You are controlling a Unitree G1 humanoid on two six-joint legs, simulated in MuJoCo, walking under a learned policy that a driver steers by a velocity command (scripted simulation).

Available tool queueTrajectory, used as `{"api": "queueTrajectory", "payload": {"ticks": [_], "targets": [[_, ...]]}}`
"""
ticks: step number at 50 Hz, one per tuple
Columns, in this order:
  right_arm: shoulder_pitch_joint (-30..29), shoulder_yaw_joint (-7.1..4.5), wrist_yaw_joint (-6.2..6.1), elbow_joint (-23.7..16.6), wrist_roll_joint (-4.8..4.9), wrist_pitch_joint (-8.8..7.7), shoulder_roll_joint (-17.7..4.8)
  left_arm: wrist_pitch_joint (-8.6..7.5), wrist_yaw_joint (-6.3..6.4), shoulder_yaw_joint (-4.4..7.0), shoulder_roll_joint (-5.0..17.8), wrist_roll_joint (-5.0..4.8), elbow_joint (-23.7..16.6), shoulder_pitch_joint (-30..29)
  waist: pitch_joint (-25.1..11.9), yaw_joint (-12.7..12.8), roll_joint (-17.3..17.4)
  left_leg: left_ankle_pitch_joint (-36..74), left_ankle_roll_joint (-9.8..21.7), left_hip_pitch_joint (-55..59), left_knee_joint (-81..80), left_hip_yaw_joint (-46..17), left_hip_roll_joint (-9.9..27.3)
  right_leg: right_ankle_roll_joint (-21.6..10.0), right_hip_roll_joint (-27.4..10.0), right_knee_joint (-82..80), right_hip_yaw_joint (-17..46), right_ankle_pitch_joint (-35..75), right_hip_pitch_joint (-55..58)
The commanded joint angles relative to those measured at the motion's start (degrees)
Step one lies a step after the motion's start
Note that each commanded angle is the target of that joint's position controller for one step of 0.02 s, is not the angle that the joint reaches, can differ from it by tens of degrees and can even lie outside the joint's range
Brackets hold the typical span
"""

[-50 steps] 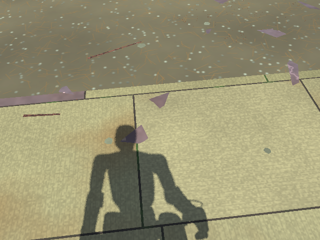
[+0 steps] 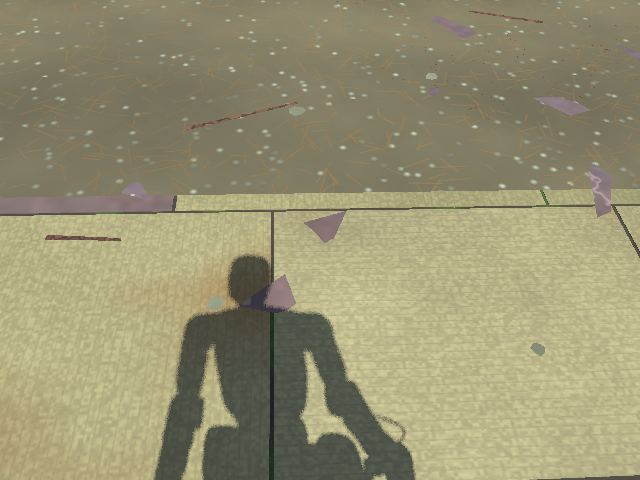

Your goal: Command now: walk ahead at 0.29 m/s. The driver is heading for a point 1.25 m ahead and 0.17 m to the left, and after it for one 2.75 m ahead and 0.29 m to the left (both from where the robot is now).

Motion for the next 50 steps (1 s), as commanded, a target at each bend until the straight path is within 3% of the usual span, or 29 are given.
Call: {"api": "queueTrajectory", "payload": {"ticks": [1, 3, 5, 6, 7, 8, 9, 10, 11, 13, 15, 18, 22, 25, 28, 30, 31, 32, 33, 34, 35, 36, 37, 38, 39, 41, 43, 46, 50], "targets": [[-9.1, -0.86, 1.05, -5.7, 0.4, -3.0, -4.5, -0.99, -0.47, 1.44, 8.0, -0.46, -2.5, 1.0, 10.2, 0.6, -3.9, 1.0, 0.4, -12.4, -5.7, -0.5, 3.3, -9.4, -16.4, -15.2, 17.0, -4.1, 0.0], [-4.3, -0.89, 1.66, -3.8, 0.41, -3.0, -3.1, -0.48, -0.84, 1.64, 9.4, -0.65, -3.0, -0.3, 8.2, -2.2, -4.6, 7.4, -0.5, 2.3, -12.8, 4.1, -0.1, -8.1, -12.9, -12.0, 10.9, -2.6, -8.5], [6.1, -2.47, 1.42, -0.1, 0.32, -2.34, -5.1, -0.54, -0.98, 1.44, 9.7, -0.57, -3.6, -1.0, 4.3, -6.9, -3.6, 11.5, -0.9, 18.4, -15.8, 6.5, -4.4, -6.7, -9.9, -4.0, 7.9, 6.5, -16.1], [13.9, -3.68, 1.13, 1.6, 0.29, -2.31, -7.7, -0.92, -1.1, 0.9, 8.3, -0.51, -4.5, -3.7, 1.4, -11.2, 0.2, 10.0, 1.1, 26.6, -19.4, -0.3, -0.2, -4.2, -7.0, 9.1, 3.8, 13.6, -20.6], [21.9, -5.02, 0.76, 1.9, -0.38, -2.52, -14.5, -1.64, -1.03, -0.25, 3.9, -0.14, -7.1, -5.4, -2.6, -12.6, 16.3, 1.2, 8.0, 34.3, -31.2, -26.4, 15.3, 0.4, -0.3, 33.4, -3.5, 5.0, -32.0], [21.6, -3.79, 1.53, 2.2, -1.77, -3.6, -13.0, -2.77, -1.1, -0.62, 1.7, -0.96, -8.3, -5.2, -5.0, -10.4, 17.9, -4.7, 13.5, 34.0, -39.7, -47.1, 22.1, -0.3, 2.2, 47.8, 5.5, -9.3, -39.1], [14.6, -2.63, 1.73, 0.5, -1.49, -4.45, -10.5, -3.41, -1.49, -0.19, 4.1, -2.27, -8.9, -6.0, 0.6, -7.1, 11.1, -8.6, 12.5, 29.4, -39.2, -42.8, 22.8, -2.3, -2.1, 53.4, 8.2, -5.9, -44.5], [8.8, -1.57, 2.17, -1.5, -1.24, -4.77, -7.5, -3.66, -1.8, 0.11, 5.9, -2.25, -9.4, -7.6, 3.6, -5.3, 7.1, -6.0, 9.9, 24.7, -39.1, -33.7, 19.8, -3.7, -5.2, 52.8, 7.3, 0.4, -44.4], [4.9, -0.98, 2.62, -2.7, -1.42, -4.76, -6.9, -3.66, -1.54, 0.56, 6.3, -1.58, -9.1, -7.7, 4.8, -3.3, 4.2, 0.3, 8.0, 20.7, -39.9, -26.5, 17.0, -4.0, -7.4, 49.3, 6.3, 5.7, -42.4], [4.4, -0.11, 2.74, -3.0, -1.83, -4.33, -5.1, -2.7, -1.42, 1.56, 7.4, -0.72, -8.5, -7.1, 5.0, -1.7, 5.1, 11.5, 5.4, 16.3, -40.9, -15.9, 12.1, -3.3, -9.4, 43.2, 4.9, 10.2, -36.6], [8.5, 0.03, 2.09, -1.9, -2.02, -3.97, -5.7, -1.77, -1.66, 1.53, 6.0, -0.53, -8.7, -8.4, 5.2, -1.9, 4.8, 21.2, 5.6, 16.6, -41.2, -11.2, 10.5, -1.9, -9.4, 40.5, 2.9, 12.9, -37.1], [11.4, -0.05, 0.95, -1.9, -2.33, -3.53, -7.7, -1.35, -1.71, 1.29, 5.1, -0.05, -11.8, -16.2, 6.3, -3.1, 3.5, 28.8, 6.7, 18.5, -42.0, -9.2, 11.1, 0.2, -9.5, 32.3, 2.2, 17.7, -42.2], [13.4, -0.11, 0.13, -2.9, -2.07, -3.02, -8.3, -1.81, -2.54, 0.45, 4.3, -0.32, -15.1, -26.0, 7.5, -5.3, 4.2, 28.4, 5.9, 18.6, -43.8, -5.8, 9.8, 0.9, -7.3, 17.0, 0.0, 25.3, -39.3], [16.4, -0.37, 0.03, -2.3, -1.51, -2.66, -8.4, -2.18, -3.55, -0.02, 4.4, -0.63, -16.8, -30.9, 8.9, -6.4, 4.2, 28.5, 6.0, 22.9, -43.1, -4.7, 11.1, 0.2, -6.0, 10.8, -0.7, 25.8, -38.9], [16.9, -0.91, -0.1, -2.1, -1.25, -2.0, -9.0, -2.87, -4.82, -0.25, 4.9, -0.83, -18.5, -33.7, 9.0, -5.6, 4.9, 34.5, 5.6, 28.6, -39.5, -4.0, 13.3, -1.8, -5.0, 6.9, -0.9, 22.2, -38.0], [15.3, -1.48, -0.18, -2.8, -1.46, -1.65, -10.6, -3.17, -5.11, 0.65, 7.2, -0.78, -18.2, -30.0, 5.0, -2.4, 7.1, 51.8, 4.5, 30.7, -33.4, -3.2, 13.8, -3.7, -2.1, 6.0, -2.5, 18.2, -29.8], [14.4, -1.75, -0.15, -3.1, -1.72, -1.29, -11.4, -3.19, -4.92, 1.68, 9.3, -0.79, -16.9, -24.2, 0.7, 0.9, 8.7, 62.4, 3.9, 31.0, -26.4, -2.5, 13.2, -5.0, 0.1, 6.3, -3.8, 16.6, -21.8], [12.9, -1.57, -0.05, -3.7, -1.96, -0.92, -11.1, -3.01, -4.5, 3.12, 12.0, -0.91, -13.6, -13.4, -5.3, 6.3, 8.9, 66.1, 2.3, 26.7, -14.2, -0.6, 10.7, -6.7, 1.3, 5.6, -4.2, 17.6, -7.6], [12.6, -0.69, 0.2, -5.4, -2.58, -1.05, -9.3, -2.68, -3.78, 4.31, 16.4, -0.05, -11.2, -2.2, -13.8, 9.5, 3.5, 48.3, 0.6, 11.5, 4.6, 0.6, 7.5, -10.4, -9.7, 7.6, 8.6, 16.5, 12.5], [21.5, 1.99, 1.32, -5.4, -1.9, -2.55, 0.8, -2.64, -4.12, 4.68, 19.6, 1.06, -9.5, 1.9, -25.0, 3.8, -13.7, -1.4, -2.7, -10.4, 26.2, -3.3, -4.7, -21.0, -24.7, -0.7, 40.1, 3.9, 32.1], [16.5, 0.59, 1.63, -5.2, -0.02, -4.45, -5.2, -2.64, -4.06, 3.2, 13.8, 0.85, -9.3, 1.0, -23.3, 6.2, -9.4, -5.8, -1.1, -16.6, 33.5, -11.6, -3.4, -18.7, -23.1, -7.5, 45.6, 0.0, 29.8], [9.5, -0.38, 1.58, -7.9, 1.31, -5.29, -8.7, -2.88, -3.87, 2.42, 11.4, 0.34, -10.1, -5.4, -12.5, 4.9, -8.2, -1.8, -0.2, -21.1, 34.3, -9.2, -0.1, -15.4, -21.3, -8.3, 35.1, 4.3, 20.8], [5.9, -0.52, 0.99, -9.0, 1.02, -5.54, -9.4, -3.17, -3.96, 1.59, 9.4, 0.42, -11.5, -11.4, -7.9, 2.5, -1.3, 4.1, 0.0, -18.3, 31.3, -7.8, 3.3, -13.6, -19.4, -9.9, 27.0, 11.6, 10.1], [4.6, -1.17, 0.43, -9.0, 0.1, -5.05, -9.2, -3.48, -4.3, 1.03, 7.6, 0.97, -11.7, -14.4, -4.5, 0.3, 1.1, 7.1, -0.1, -15.0, 27.8, -6.9, 5.3, -12.5, -17.2, -11.4, 21.1, 17.2, 1.5], [6.7, -1.35, 0.28, -8.8, -0.4, -4.07, -7.9, -3.72, -4.54, 0.58, 6.4, 1.55, -11.2, -15.3, -3.7, -2.1, -0.2, 8.9, 0.0, -10.9, 25.4, -7.5, 7.0, -11.7, -15.3, -13.2, 17.1, 18.1, -3.5], [8.5, -1.28, 0.08, -8.7, -0.44, -2.56, -5.4, -3.75, -4.57, 0.52, 6.5, 1.32, -9.8, -14.0, -1.6, -3.6, -1.8, 9.3, -0.3, -8.9, 21.3, -6.7, 7.9, -12.2, -13.8, -16.2, 13.2, 18.3, -8.3], [5.0, -1.54, -0.12, -10.3, -0.79, -1.83, -5.9, -3.81, -3.8, 0.85, 8.6, 1.36, -8.8, -12.2, 1.0, -3.9, -1.8, 12.3, -1.5, -12.0, 16.4, -5.9, 8.6, -12.7, -13.5, -18.4, 10.7, 19.1, -10.4], [-2.5, -1.83, -0.04, -12.8, -1.58, -1.85, -6.6, -3.32, -2.49, 1.22, 10.3, 1.21, -8.1, -8.8, 2.8, -2.1, -1.1, 21.9, -3.1, -18.0, 5.9, -5.3, 8.9, -12.0, -13.1, -19.4, 8.7, 19.7, -7.7], [-10.9, -1.32, 0.74, -15.0, -1.26, -2.43, -5.6, -2.8, -1.82, 1.33, 11.2, 0.47, -7.2, -5.0, 3.6, 0.6, -1.6, 31.4, -3.4, -15.7, -8.8, -2.6, 6.1, -9.6, -11.3, -19.2, 4.7, 20.1, -5.1]]}}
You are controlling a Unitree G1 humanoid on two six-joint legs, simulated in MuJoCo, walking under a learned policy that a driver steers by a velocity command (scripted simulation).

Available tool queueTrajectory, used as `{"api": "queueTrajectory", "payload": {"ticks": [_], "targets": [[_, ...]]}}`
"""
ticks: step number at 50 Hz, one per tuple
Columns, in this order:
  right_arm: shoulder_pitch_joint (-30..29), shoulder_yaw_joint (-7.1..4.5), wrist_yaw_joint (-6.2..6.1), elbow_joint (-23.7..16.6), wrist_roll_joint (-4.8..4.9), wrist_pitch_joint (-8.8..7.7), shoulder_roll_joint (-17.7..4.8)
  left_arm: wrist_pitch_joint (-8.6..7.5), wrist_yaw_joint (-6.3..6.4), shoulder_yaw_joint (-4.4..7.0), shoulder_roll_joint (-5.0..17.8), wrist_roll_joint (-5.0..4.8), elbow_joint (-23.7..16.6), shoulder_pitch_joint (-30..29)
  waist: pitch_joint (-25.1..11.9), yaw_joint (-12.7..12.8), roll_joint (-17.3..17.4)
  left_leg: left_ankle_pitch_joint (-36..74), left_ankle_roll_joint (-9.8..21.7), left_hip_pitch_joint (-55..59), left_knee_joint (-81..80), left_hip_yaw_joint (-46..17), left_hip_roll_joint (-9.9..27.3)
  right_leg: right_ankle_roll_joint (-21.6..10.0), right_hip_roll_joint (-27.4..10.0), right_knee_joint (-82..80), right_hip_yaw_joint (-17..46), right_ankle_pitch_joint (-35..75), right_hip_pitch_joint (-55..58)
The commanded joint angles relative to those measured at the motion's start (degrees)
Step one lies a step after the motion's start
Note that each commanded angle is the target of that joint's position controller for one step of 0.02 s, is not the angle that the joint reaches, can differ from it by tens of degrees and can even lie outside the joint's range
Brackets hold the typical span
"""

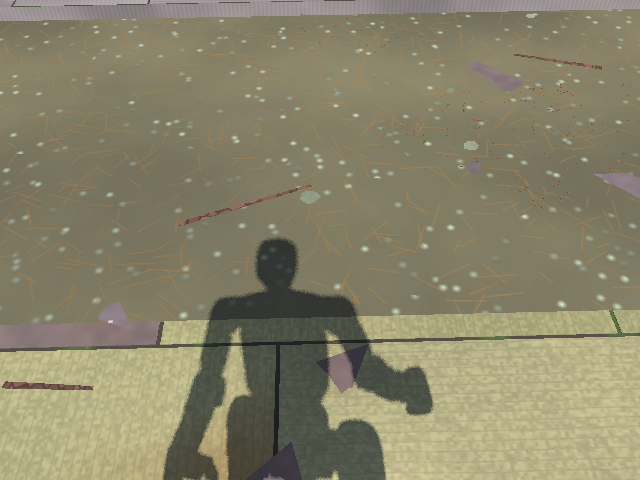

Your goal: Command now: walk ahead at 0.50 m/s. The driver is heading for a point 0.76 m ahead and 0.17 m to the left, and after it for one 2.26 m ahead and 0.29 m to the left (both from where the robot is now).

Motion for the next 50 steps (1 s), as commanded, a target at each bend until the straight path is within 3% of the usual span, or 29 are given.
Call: {"api": "queueTrajectory", "payload": {"ticks": [1, 4, 7, 9, 10, 11, 12, 13, 14, 15, 16, 18, 21, 23, 27, 32, 33, 34, 35, 36, 37, 38, 40, 42, 44, 47, 48, 49, 50], "targets": [[-4.8, 0.02, 0.6, -3.3, 0.27, -0.58, -1.8, -0.54, 0.69, 1.7, 9.4, -0.64, -2.6, 0.3, 4.1, -0.4, -5.0, 6.3, -0.4, 3.2, -8.6, 2.4, -2.0, -8.0, -14.7, -6.3, 7.1, 8.6, -4.1], [-9.2, 0.3, 1.57, -5.1, 0.69, -0.83, -2.1, 0.14, 0.74, 1.96, 9.6, -0.96, -1.2, 3.2, 5.4, 1.0, -5.3, 3.8, 0.2, 1.8, -13.1, 2.3, -2.9, -7.7, -17.0, -3.8, 7.4, 8.4, 2.0], [-9.3, 0.0, 2.56, -6.2, 0.83, -1.42, -3.7, 0.98, 1.03, 2.53, 10.5, -1.11, -0.7, 3.0, 4.9, -0.5, -6.3, -2.4, 2.3, 3.9, -16.1, 2.4, -3.8, -6.5, -19.7, 0.2, 8.3, 12.5, 6.9], [-1.3, -1.41, 2.58, -4.3, 0.72, -1.76, -6.3, 1.57, 1.13, 2.67, 11.1, -1.09, -1.3, 0.4, 0.1, -5.5, -7.2, -4.9, 4.3, 16.2, -17.8, 5.3, -7.1, -4.7, -18.1, 9.5, 6.3, 28.5, 6.8], [9.1, -2.98, 2.21, -1.0, 0.56, -1.77, -9.3, 1.79, 1.12, 2.05, 9.4, -0.73, -1.8, -0.1, -6.2, -9.8, -5.9, -4.1, 6.1, 30.2, -17.2, 5.2, -7.5, -3.0, -14.7, 21.6, 3.8, 32.0, 2.3], [19.7, -4.23, 1.59, 1.0, -0.14, -1.54, -14.4, 1.66, 1.13, 0.96, 7.1, 0.53, -3.3, 1.0, -15.4, -12.2, 3.0, -4.1, 10.0, 47.7, -16.9, -9.8, 4.8, -0.8, -10.5, 41.9, 0.6, 14.1, -10.4], [21.2, -4.35, 2.25, 2.0, -0.56, -1.44, -16.3, 0.21, 0.4, -0.98, -0.4, -0.36, -3.1, 7.8, -21.2, -7.7, 17.7, -15.8, 18.6, 63.5, -26.2, -37.3, 14.8, 1.9, -0.2, 58.5, 4.9, -22.2, -32.0], [19.2, -2.79, 2.41, 1.3, -0.06, -1.69, -10.5, -1.04, 0.26, 0.46, 6.5, -1.82, -2.8, 3.5, -17.6, -9.4, 10.2, -20.8, 16.0, 60.9, -28.9, -37.3, 12.9, 0.6, -3.5, 65.0, 11.5, -22.5, -38.4], [14.1, -2.01, 2.27, 0.2, 0.12, -1.87, -7.9, -1.75, 0.16, 1.13, 9.1, -2.69, -4.6, -1.9, -10.4, -8.6, 6.9, -17.0, 13.3, 53.5, -29.4, -28.3, 11.2, -0.6, -6.4, 64.9, 10.2, -16.9, -41.1], [9.2, -1.43, 2.35, -0.9, -0.2, -1.91, -6.7, -1.75, 0.64, 1.2, 8.9, -2.32, -5.0, -4.4, -6.7, -6.6, 1.4, -10.2, 12.2, 45.1, -30.7, -21.6, 9.2, -0.5, -9.5, 62.4, 8.7, -11.2, -38.3], [6.7, -1.03, 2.53, -1.2, -0.67, -1.96, -5.2, -1.3, 1.01, 1.63, 8.4, -1.39, -5.1, -5.5, -3.8, -5.0, 0.3, -5.8, 11.7, 38.5, -32.4, -16.8, 7.2, -0.2, -11.3, 58.9, 8.4, -8.0, -35.8], [6.8, -0.57, 2.7, -0.3, -1.19, -2.12, -3.7, 0.22, 1.04, 1.73, 6.2, -1.18, -4.7, -3.3, -2.9, -2.7, 2.1, -2.7, 11.5, 33.2, -35.4, -11.9, 4.9, 0.0, -13.0, 55.2, 8.5, -5.1, -30.8], [8.8, -0.85, 1.83, 1.1, -1.39, -2.23, -6.0, 1.39, 1.54, 1.89, 5.3, -0.42, -5.4, -4.7, -0.3, -1.4, 0.7, 20.7, 12.2, 30.5, -35.2, -5.0, 4.2, 2.3, -12.2, 49.3, 6.8, -2.7, -31.4], [9.4, -0.73, 0.99, 1.6, -1.48, -1.6, -6.2, 1.59, 1.58, 1.73, 4.6, 0.11, -6.6, -7.8, -0.2, -1.6, 0.8, 28.5, 11.3, 30.5, -34.3, -0.9, 3.0, 3.6, -11.5, 41.8, 5.9, 2.1, -31.8], [11.5, -0.53, 0.12, 2.8, -1.1, -0.57, -7.0, 1.78, 1.05, 0.89, 3.2, -0.05, -8.0, -14.8, -1.2, -4.2, 2.1, 27.5, 8.7, 31.0, -33.1, 3.7, 0.2, 3.5, -8.4, 26.2, 3.5, 12.8, -25.1], [11.4, -0.63, -0.27, 4.7, -0.36, 0.79, -6.8, 1.49, 0.39, 1.16, 5.5, 0.36, -8.5, -17.0, -1.4, -4.2, 2.8, 24.5, 8.8, 37.4, -26.8, 0.4, 3.1, 1.4, -7.0, 18.8, 4.5, 8.7, -22.8], [10.3, -0.65, -0.42, 4.7, 0.04, 1.1, -6.7, 1.18, 0.3, 1.47, 6.1, 0.63, -7.6, -14.6, -2.1, -2.4, 2.1, 22.7, 7.7, 37.8, -23.7, 0.4, 2.4, 0.5, -6.4, 14.8, 4.1, 11.0, -19.3], [11.5, -0.63, -0.49, 5.0, -0.01, 1.19, -6.5, 0.9, 0.5, 2.2, 8.2, 1.12, -6.3, -11.4, -3.9, -1.5, 0.0, 20.6, 5.5, 37.5, -19.3, 0.9, -0.4, -0.7, -6.4, 10.6, 4.4, 22.1, -13.0], [14.2, -0.29, -0.48, 4.7, -1.15, 0.76, -5.4, 0.82, 0.87, 3.01, 12.0, 1.77, -5.5, -8.4, -8.6, -2.7, -4.1, 10.8, 3.1, 32.3, -12.5, 2.6, -4.3, -3.1, -12.0, 14.8, 9.0, 45.1, -1.9], [21.8, 1.2, -0.2, 6.8, -1.5, 0.43, 0.0, 1.48, 1.19, 2.57, 11.0, 1.89, -4.7, -6.2, -15.2, -5.0, -12.1, -11.1, -0.2, 21.5, -2.6, 3.7, -8.0, -11.5, -20.8, 18.2, 17.2, 55.2, 12.2], [19.5, 1.29, -0.23, 7.0, -0.89, 1.07, -1.0, 2.2, 0.99, 1.5, 6.6, 1.21, -4.1, -4.3, -17.2, -2.1, -14.1, -34.9, -2.1, 18.0, 5.3, 2.3, -9.7, -15.5, -24.9, 14.8, 23.5, 50.1, 11.8], [15.1, 0.51, -0.34, 5.7, 0.19, 2.15, -3.8, 2.39, 0.77, 0.84, 5.5, 0.73, -4.1, -6.0, -14.5, -2.0, -12.3, -41.6, -2.6, 15.2, 9.7, 0.0, -8.5, -14.6, -24.2, 11.5, 24.5, 35.0, 7.2], [10.9, -0.12, -1.37, 5.0, 0.17, 4.43, -4.6, 2.69, 1.09, 0.79, 6.7, 0.82, -5.7, -13.3, -7.8, -3.5, -7.9, -37.0, -3.3, 14.6, 10.1, -0.6, -5.9, -10.9, -21.6, 6.3, 22.2, 13.0, -4.5], [11.6, -0.16, -2.16, 5.6, -0.24, 5.82, -3.4, 3.35, 1.6, 0.98, 7.3, 1.31, -6.8, -18.7, -4.7, -5.8, -9.7, -31.2, -3.7, 20.3, 3.1, 0.2, -5.0, -7.8, -18.3, 2.3, 18.5, 0.2, -14.1], [13.3, 0.1, -2.35, 7.1, -0.51, 5.92, -1.7, 4.02, 1.89, 0.96, 6.7, 1.43, -6.5, -19.4, -4.7, -6.5, -10.2, -23.5, -3.2, 26.8, -4.4, 2.4, -6.2, -6.6, -15.5, 1.7, 14.3, -3.8, -18.4], [14.5, 0.08, -1.73, 8.6, -1.63, 6.01, -1.6, 4.51, 2.08, 0.64, 5.5, -0.14, -4.7, -17.3, -4.2, -7.0, -8.7, -12.4, -1.0, 33.6, -16.2, 4.6, -7.5, -2.8, -12.6, 2.4, 11.1, -16.9, -20.7], [13.5, 0.06, -1.64, 7.9, -2.25, 6.08, -2.8, 4.56, 2.03, 0.49, 5.0, -0.09, -4.0, -15.8, -1.9, -6.2, -6.8, -12.9, 0.3, 32.5, -19.4, 2.3, -5.3, -0.4, -11.4, 3.2, 10.4, -20.7, -21.3], [12.0, -0.26, -1.85, 7.2, -1.98, 6.06, -5.5, 4.71, 2.02, 0.71, 5.4, 0.27, -3.8, -14.5, 0.8, -4.0, -3.3, -20.7, 1.9, 27.6, -21.9, 0.4, -3.2, 1.4, -9.1, 4.7, 8.4, -20.3, -20.3], [10.9, -0.36, -1.77, 7.8, -1.4, 5.6, -5.7, 4.82, 2.28, 0.71, 4.8, 0.42, -3.9, -14.6, 2.8, -3.1, 1.5, -30.6, 2.6, 19.0, -24.4, -0.5, -3.6, 2.6, -6.6, 7.0, 5.2, -14.9, -14.0]]}}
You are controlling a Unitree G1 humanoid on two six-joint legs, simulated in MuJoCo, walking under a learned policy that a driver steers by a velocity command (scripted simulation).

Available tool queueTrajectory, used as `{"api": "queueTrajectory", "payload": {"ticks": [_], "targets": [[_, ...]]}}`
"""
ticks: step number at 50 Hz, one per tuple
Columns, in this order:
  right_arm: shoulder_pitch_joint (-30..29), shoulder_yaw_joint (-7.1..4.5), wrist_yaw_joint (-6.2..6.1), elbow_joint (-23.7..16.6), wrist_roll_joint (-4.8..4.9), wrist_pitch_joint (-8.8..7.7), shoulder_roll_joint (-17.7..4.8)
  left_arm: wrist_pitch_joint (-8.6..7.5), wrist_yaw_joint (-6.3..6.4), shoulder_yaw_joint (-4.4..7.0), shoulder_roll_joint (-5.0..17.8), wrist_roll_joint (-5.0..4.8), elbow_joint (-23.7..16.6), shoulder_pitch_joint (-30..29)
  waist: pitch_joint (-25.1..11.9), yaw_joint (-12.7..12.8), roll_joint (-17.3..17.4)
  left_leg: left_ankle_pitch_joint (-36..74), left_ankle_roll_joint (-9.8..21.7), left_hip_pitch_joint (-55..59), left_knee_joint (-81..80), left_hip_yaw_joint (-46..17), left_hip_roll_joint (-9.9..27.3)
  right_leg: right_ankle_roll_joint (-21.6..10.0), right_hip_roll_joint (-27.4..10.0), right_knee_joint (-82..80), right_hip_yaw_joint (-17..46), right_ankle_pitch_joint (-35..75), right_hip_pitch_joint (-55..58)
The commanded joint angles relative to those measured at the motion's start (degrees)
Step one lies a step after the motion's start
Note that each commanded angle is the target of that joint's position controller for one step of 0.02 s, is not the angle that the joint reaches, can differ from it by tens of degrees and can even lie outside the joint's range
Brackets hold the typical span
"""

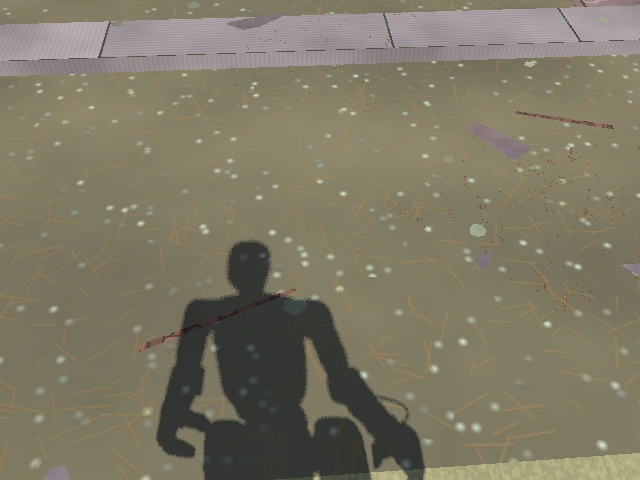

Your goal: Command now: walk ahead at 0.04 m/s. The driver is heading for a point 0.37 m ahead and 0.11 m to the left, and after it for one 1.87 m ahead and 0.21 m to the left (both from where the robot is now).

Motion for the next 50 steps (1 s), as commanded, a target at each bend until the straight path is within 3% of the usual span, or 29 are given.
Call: {"api": "queueTrajectory", "payload": {"ticks": [1, 3, 6, 8, 9, 11, 13, 15, 16, 17, 18, 19, 20, 22, 24, 27, 30, 33, 36, 38, 39, 40, 41, 42, 43, 44, 45, 47, 50], "targets": [[2.7, -0.85, -0.06, -0.4, 0.16, -1.03, -5.9, -0.41, 0.63, 1.23, 6.1, 0.19, -2.2, -0.6, 2.7, 1.1, 4.6, -14.5, 3.8, -9.4, -13.8, -2.9, 2.0, 0.5, -3.3, -5.9, 3.9, -12.1, 7.9], [1.3, -0.75, -0.02, -0.3, 0.13, -2.27, -5.4, -0.45, 0.84, 1.33, 6.0, 0.19, -1.3, 0.7, 2.2, 1.9, 5.3, -9.9, 2.1, -9.2, -14.6, -2.6, 1.8, -0.5, -3.3, -3.5, 3.5, -6.1, 10.6], [5.4, -1.66, -0.1, 0.4, 1.11, -2.81, -7.4, -0.55, 0.71, 1.77, 6.6, -0.62, 0.0, 1.5, 1.6, 0.1, 5.0, -18.7, 4.7, -4.4, -14.8, -4.5, 2.5, -1.6, -0.3, 1.5, 0.2, -18.3, 5.0], [9.1, -2.43, -0.18, 0.5, 1.69, -3.31, -9.4, -1.52, 0.16, 1.76, 5.5, -1.14, -1.2, -1.9, 4.5, -2.2, 7.9, -25.1, 9.2, 0.7, -19.8, -14.0, 8.9, -1.7, 1.2, 8.4, -1.7, -17.8, -4.4], [9.7, -2.94, -0.28, 0.7, 1.98, -3.85, -10.7, -2.27, -0.33, 1.73, 4.9, -1.32, -1.7, -2.8, 6.1, -2.5, 10.1, -24.6, 11.8, 3.2, -21.5, -19.5, 13.5, -2.3, 0.0, 12.5, -0.9, -14.5, -8.4], [10.6, -2.88, -0.25, 0.9, 1.96, -5.06, -9.3, -3.68, -1.24, 1.93, 5.1, -1.64, -2.5, -3.9, 7.2, -2.6, 9.6, -16.8, 13.5, 7.6, -21.2, -22.0, 16.7, -3.6, -3.0, 16.4, 1.5, -15.9, -13.7], [8.8, -2.81, 0.25, 0.3, 2.46, -5.55, -8.6, -4.63, -1.85, 1.88, 4.7, -2.17, -2.3, -2.8, 6.6, -1.1, 7.7, -9.2, 11.8, 8.8, -18.8, -17.6, 14.9, -4.3, -3.5, 10.7, 0.9, -16.7, -10.9], [5.7, -2.84, 0.85, -0.6, 3.03, -5.13, -8.8, -4.86, -1.91, 2.6, 5.2, -2.11, 0.8, 4.2, 4.1, 2.7, 6.5, -3.1, 9.1, -0.1, -14.9, -11.0, 9.6, -3.6, 0.3, 1.2, -2.8, -7.6, 7.6], [4.1, -2.75, 0.95, -1.4, 2.89, -5.09, -8.9, -4.67, -1.64, 3.6, 7.0, -1.95, 2.9, 10.3, 1.8, 5.5, 5.4, 3.5, 7.8, -5.2, -10.0, -8.5, 7.1, -3.5, 0.2, 0.7, -1.3, -5.3, 17.4], [1.2, -2.08, 1.17, -3.0, 2.56, -5.35, -6.4, -4.7, -1.0, 5.01, 11.6, -1.6, 4.5, 18.9, -0.9, 8.9, -4.4, 7.5, 4.4, -13.1, 7.4, -1.8, 1.5, -6.2, -9.2, -5.7, 11.6, -7.8, 26.8], [2.7, -1.03, 0.85, -4.9, 2.72, -6.39, -1.6, -4.72, -1.22, 6.05, 17.2, -1.17, 5.7, 25.8, -5.8, 9.7, -20.6, -9.9, 1.8, -26.5, 26.0, 1.8, -5.5, -14.1, -22.8, -15.0, 35.4, -11.6, 36.5], [1.4, -2.04, 0.83, -4.7, 3.52, -7.0, -5.0, -5.46, -1.22, 4.02, 11.6, -0.32, 5.5, 23.8, -3.5, 8.1, -12.8, -14.4, 3.0, -30.7, 37.3, -6.6, -3.4, -15.1, -25.3, -15.1, 38.8, -13.5, 33.4], [1.1, -2.34, 1.29, -4.7, 4.41, -7.25, -5.7, -5.91, -1.17, 2.88, 8.3, -0.4, 4.0, 18.8, 0.0, 5.7, -9.0, -9.1, 5.0, -33.3, 40.0, -8.8, -1.0, -12.5, -23.7, -14.9, 31.9, -13.3, 30.3], [0.8, -2.63, 1.35, -4.1, 3.95, -6.91, -4.6, -6.3, -1.66, 1.95, 6.8, -0.49, 2.2, 12.5, 3.4, 3.1, -5.1, 0.9, 6.5, -32.1, 35.7, -8.3, 2.1, -8.3, -19.4, -17.0, 19.4, -7.0, 24.6], [1.4, -2.96, 1.9, -3.8, 3.5, -5.92, -3.7, -6.04, -1.56, 1.29, 5.3, 0.25, 2.5, 12.6, 2.8, 1.9, -6.0, 5.3, 6.4, -27.6, 31.7, -6.5, 3.1, -5.8, -16.1, -17.4, 10.1, 3.0, 21.6], [-2.1, -2.62, 2.71, -5.8, 2.95, -4.83, -1.8, -5.82, -0.63, 1.66, 7.8, 0.88, 2.9, 14.2, 3.7, 1.9, -3.7, 9.6, 4.6, -29.4, 27.6, -5.2, 3.0, -6.8, -16.3, -19.1, 4.9, 10.1, 20.4], [-8.6, -1.85, 3.31, -9.7, 2.34, -4.81, -1.0, -5.29, 0.45, 1.79, 9.2, 1.07, 1.4, 11.0, 6.2, 1.6, -3.3, 16.3, 3.3, -26.2, 15.0, -1.4, 2.2, -5.7, -14.6, -19.6, -2.4, 19.2, 15.8], [-13.8, -1.26, 4.43, -13.1, 1.66, -4.32, -0.9, -4.52, 1.44, 2.2, 10.7, 0.06, 1.2, 12.7, 5.3, 2.8, -4.1, 19.4, 3.2, -18.9, 7.6, 4.4, 0.3, -4.9, -14.1, -16.3, -7.8, 28.1, 14.5], [-11.1, -2.18, 5.32, -14.6, 1.62, -3.43, -3.7, -3.47, 2.01, 2.98, 12.3, -1.11, 0.6, 12.0, 2.1, 0.1, -6.4, 15.1, 5.5, -13.8, 4.7, 6.1, -2.5, -3.9, -15.7, -7.8, -9.2, 42.0, 19.6], [-2.3, -4.05, 5.78, -13.4, 1.64, -3.45, -7.7, -2.75, 2.25, 3.54, 13.3, -1.63, -0.9, 9.5, -3.0, -4.8, -7.0, 12.9, 8.2, -3.6, 1.6, 6.9, -5.7, -2.4, -15.5, 5.1, -8.9, 47.6, 20.5], [3.5, -5.57, 5.2, -12.1, 1.65, -3.55, -10.8, -2.69, 2.02, 3.5, 13.1, -1.63, -1.9, 8.3, -6.2, -8.1, -4.9, 18.4, 10.0, 5.7, -4.2, 5.6, -6.9, -0.2, -12.9, 16.4, -9.3, 40.8, 17.2], [5.7, -6.57, 3.61, -12.1, 1.23, -3.28, -15.5, -3.09, 1.42, 2.58, 9.9, 0.45, -3.5, 10.5, -11.0, -6.4, 6.3, 39.5, 13.6, 20.0, -3.0, -8.1, 3.2, 3.2, -8.0, 35.7, -9.4, 5.7, 3.6], [1.4, -6.22, 3.23, -15.5, -0.39, -3.43, -19.1, -4.21, 0.36, 1.04, 4.7, 1.4, -5.1, 18.0, -21.0, 0.7, 14.4, 58.6, 27.7, 33.6, -3.5, -36.9, 18.8, 6.2, 3.0, 56.7, -0.4, -34.7, -12.6], [3.3, -5.4, 3.63, -16.5, -0.36, -3.06, -16.0, -5.14, -0.63, 1.87, 8.9, -0.55, -5.7, 15.1, -27.1, -3.4, 7.1, 44.9, 28.2, 30.9, -9.6, -37.7, 18.8, 5.0, 1.2, 60.1, 9.5, -32.2, -14.0], [-1.2, -4.66, 3.57, -17.5, 0.34, -3.29, -12.9, -5.06, -0.56, 2.23, 9.8, -2.21, -7.8, 9.3, -18.6, -2.6, 4.0, 33.1, 24.3, 23.9, -11.5, -30.4, 15.3, 3.7, -1.0, 58.0, 8.5, -26.4, -18.0], [-5.4, -4.13, 3.44, -18.1, 1.57, -3.37, -10.8, -4.35, 0.3, 2.48, 10.0, -1.57, -7.8, 7.3, -10.5, -0.7, -1.2, 26.3, 20.2, 13.9, -13.6, -24.2, 11.7, 3.7, -3.6, 52.4, 7.7, -21.6, -18.4], [-7.5, -3.63, 3.18, -18.7, 1.7, -3.33, -9.3, -3.16, 1.35, 3.17, 11.4, -0.63, -7.7, 6.8, -7.8, 0.6, -1.5, 22.1, 18.2, 6.3, -14.7, -21.2, 9.6, 3.6, -5.3, 47.9, 7.8, -19.0, -15.6], [-7.9, -3.83, 3.01, -19.2, 0.43, -3.22, -10.0, -1.28, 2.01, 3.72, 11.5, 0.29, -8.7, 7.7, -6.4, 2.6, 0.8, 18.7, 17.1, -3.0, -16.6, -19.2, 6.7, 3.5, -5.2, 42.9, 7.5, -16.0, -9.6], [-6.2, -4.1, 2.02, -19.5, 0.1, -3.33, -11.2, -0.58, 2.61, 3.47, 9.7, 0.72, -9.6, 7.7, -8.1, 2.6, 3.2, 21.9, 17.0, -3.5, -16.0, -17.1, 5.7, 4.6, -4.5, 37.0, 7.4, -12.9, -10.1]]}}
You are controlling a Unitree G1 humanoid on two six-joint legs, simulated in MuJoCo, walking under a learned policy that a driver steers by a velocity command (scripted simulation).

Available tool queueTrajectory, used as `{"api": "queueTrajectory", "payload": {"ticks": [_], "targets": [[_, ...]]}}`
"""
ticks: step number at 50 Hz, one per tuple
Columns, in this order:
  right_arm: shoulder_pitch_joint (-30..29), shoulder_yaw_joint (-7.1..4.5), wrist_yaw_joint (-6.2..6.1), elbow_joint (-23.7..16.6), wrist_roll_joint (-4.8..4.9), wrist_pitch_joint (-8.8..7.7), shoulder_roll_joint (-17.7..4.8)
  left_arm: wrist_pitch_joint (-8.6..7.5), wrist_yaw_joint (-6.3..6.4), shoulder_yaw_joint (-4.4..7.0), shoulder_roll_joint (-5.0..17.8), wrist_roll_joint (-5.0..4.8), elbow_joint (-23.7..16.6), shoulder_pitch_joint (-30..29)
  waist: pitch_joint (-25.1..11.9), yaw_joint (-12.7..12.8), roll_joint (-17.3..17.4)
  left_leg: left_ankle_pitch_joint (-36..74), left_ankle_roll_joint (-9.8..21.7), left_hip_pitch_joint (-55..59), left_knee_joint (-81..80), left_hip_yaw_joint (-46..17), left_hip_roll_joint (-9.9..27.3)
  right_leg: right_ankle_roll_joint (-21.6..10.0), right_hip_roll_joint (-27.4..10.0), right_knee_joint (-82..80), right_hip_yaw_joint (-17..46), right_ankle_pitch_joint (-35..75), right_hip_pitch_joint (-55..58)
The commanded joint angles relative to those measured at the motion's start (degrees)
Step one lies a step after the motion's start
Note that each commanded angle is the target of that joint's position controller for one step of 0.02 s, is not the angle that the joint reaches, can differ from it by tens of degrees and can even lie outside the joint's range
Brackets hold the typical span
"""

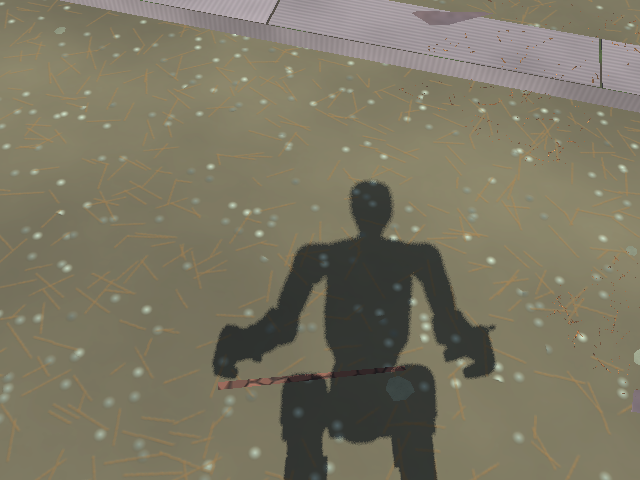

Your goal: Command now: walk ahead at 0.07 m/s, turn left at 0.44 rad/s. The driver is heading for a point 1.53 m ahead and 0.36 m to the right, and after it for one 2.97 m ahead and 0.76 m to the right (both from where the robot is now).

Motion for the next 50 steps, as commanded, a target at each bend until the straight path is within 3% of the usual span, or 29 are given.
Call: {"api": "queueTrajectory", "payload": {"ticks": [1, 6, 11, 13, 14, 15, 16, 17, 18, 20, 22, 24, 28, 37, 50], "targets": [[-0.7, -1.84, -1.27, -4.6, -0.12, -0.63, -8.3, 1.13, 0.92, 1.32, 4.2, 0.45, -0.9, 8.6, -11.9, 2.6, 5.0, 7.3, 9.5, 6.1, -9.3, -16.3, 15.3, 1.1, -0.3, -3.9, 0.4, 4.1, 2.1], [-0.2, -1.0, -2.44, -5.2, -0.02, 0.59, -7.5, 1.68, 0.98, 0.98, 4.1, -0.03, -3.1, 3.7, -10.8, 0.7, 7.5, -10.2, 6.7, 7.1, -10.2, -17.7, 14.2, 2.2, -0.9, -14.2, 1.1, 8.5, 2.0], [1.3, -0.11, -2.23, -4.8, -0.68, 1.1, -6.4, 0.63, -0.03, 0.45, 3.8, -0.67, -3.3, 3.1, -9.6, -0.5, 8.4, -10.4, 6.5, 7.4, -8.3, -18.5, 14.5, 1.7, 0.4, -25.7, -0.8, 5.0, 10.5], [1.0, 0.72, -2.07, -4.7, -0.21, 1.46, -5.1, 0.05, -0.82, 0.21, 2.9, -0.74, -2.4, 5.5, -9.3, 1.5, 7.8, -7.9, 4.9, 7.5, -5.4, -18.2, 13.7, 0.1, 1.7, -36.8, -2.4, 9.0, 17.1], [2.7, 1.11, -2.08, -4.1, 0.08, 1.48, -4.3, -0.22, -1.26, 0.15, 3.2, -0.27, -2.0, 6.5, -9.1, 2.0, 6.7, -6.9, 2.9, 6.5, -3.9, -17.5, 12.2, -1.1, 1.2, -42.9, -1.9, 14.9, 21.7], [4.8, 1.5, -2.07, -3.9, -0.32, 1.06, -3.4, -0.45, -1.44, 0.51, 6.1, 0.71, -2.1, 7.7, -9.9, 1.4, 3.0, -7.4, 0.1, 3.6, -0.1, -15.0, 10.0, -3.4, -4.6, -43.8, 3.1, 22.5, 27.0], [8.5, 1.26, -1.61, -4.1, -0.41, 0.38, -2.9, -0.24, -1.3, 1.45, 10.7, 1.05, -2.5, 5.3, -9.4, -3.4, -7.6, -12.7, -2.5, 0.2, 4.4, -7.3, 3.6, -8.0, -10.4, -42.9, 8.8, 31.0, 27.8], [5.6, 1.15, -1.41, -4.7, -0.73, 0.05, -3.7, -0.06, -1.42, 0.66, 6.3, 0.97, -2.0, 4.5, -9.6, -2.1, -11.6, -14.3, -4.1, 3.4, 4.6, -4.4, 3.8, -11.2, -12.0, -44.8, 11.3, 25.1, 22.9], [3.1, 0.79, -1.24, -5.1, -0.63, 0.09, -4.9, -0.13, -1.55, 0.01, 3.9, 0.68, -2.5, 3.2, -8.8, -1.3, -10.1, -11.7, -4.4, 5.9, 4.3, -4.4, 4.3, -9.9, -9.7, -45.2, 9.6, 19.8, 21.2], [0.4, 0.68, -1.18, -5.5, -0.7, 1.15, -4.2, -0.32, -1.67, 0.19, 4.7, 0.25, -2.3, 4.2, -7.0, 0.3, -8.1, -6.3, -3.8, 8.7, 3.6, -4.6, 4.7, -6.2, -5.7, -44.3, 5.9, 12.3, 18.5], [1.8, 0.56, -0.99, -5.2, -0.23, 1.6, -4.0, -0.64, -1.46, 0.16, 4.9, 0.28, -2.3, 4.9, -5.4, 0.3, -4.3, -2.9, -2.3, 9.1, 2.4, -6.3, 5.9, -4.0, -2.9, -42.2, 2.3, 11.0, 17.9], [2.1, 0.6, -1.07, -4.9, -0.13, 1.34, -3.7, -0.63, -1.22, 0.03, 4.1, -0.01, -2.0, 6.4, -5.6, 1.3, -0.9, -1.4, -1.3, 8.7, 1.7, -7.6, 6.7, -3.3, -1.2, -39.8, 0.2, 12.3, 19.1], [2.0, 0.72, -1.04, -4.7, -0.17, 0.7, -3.0, -0.16, -1.01, -0.25, 3.4, -0.08, -2.0, 6.9, -6.9, 1.9, 1.8, 1.2, -1.4, 9.1, 1.7, -8.6, 7.4, -3.3, -0.3, -37.7, -0.6, 15.9, 21.2], [2.1, 0.72, -1.57, -3.5, 0.04, 0.71, -3.2, 0.18, -1.56, -0.62, 2.8, -0.1, -0.8, 6.3, -6.2, 1.7, 2.0, 2.8, -2.0, 11.2, 2.0, -8.8, 7.7, -3.0, 0.4, -38.5, -0.7, 16.0, 21.4], [1.6, 0.68, -2.03, 0.5, 0.27, 0.7, -2.7, 0.37, -1.2, -0.83, 2.4, -0.21, 3.3, 7.4, -4.2, 1.7, 1.4, 0.2, -2.7, 12.1, 0.6, -8.1, 7.4, -2.9, 0.9, -40.6, -0.9, 13.3, 21.6]]}}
